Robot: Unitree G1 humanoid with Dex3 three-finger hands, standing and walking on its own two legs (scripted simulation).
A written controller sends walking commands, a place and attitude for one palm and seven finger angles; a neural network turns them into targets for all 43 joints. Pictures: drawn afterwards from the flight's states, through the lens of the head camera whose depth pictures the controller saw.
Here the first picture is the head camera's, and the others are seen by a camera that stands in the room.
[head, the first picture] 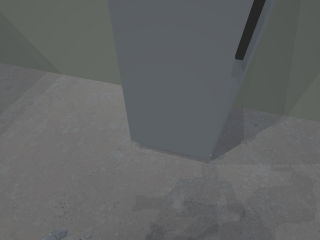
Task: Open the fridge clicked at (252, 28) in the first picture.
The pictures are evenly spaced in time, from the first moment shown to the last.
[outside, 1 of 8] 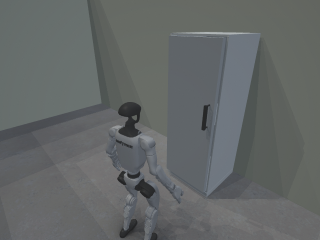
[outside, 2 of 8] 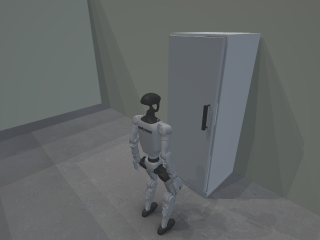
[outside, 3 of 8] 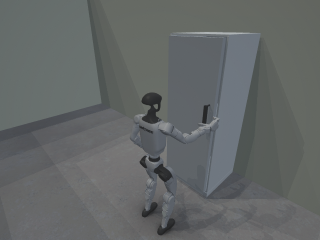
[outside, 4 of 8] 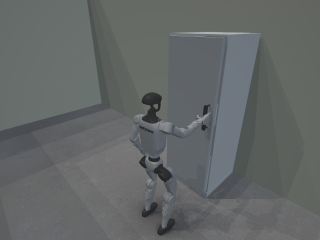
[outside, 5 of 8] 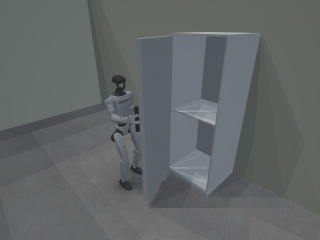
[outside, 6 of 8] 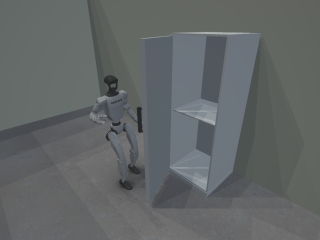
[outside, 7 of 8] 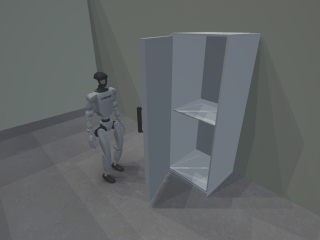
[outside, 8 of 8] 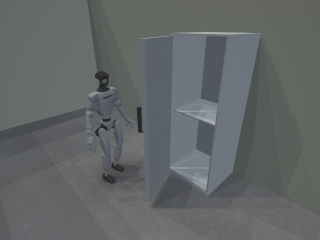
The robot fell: no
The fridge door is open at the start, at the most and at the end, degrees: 0 72 68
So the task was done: yes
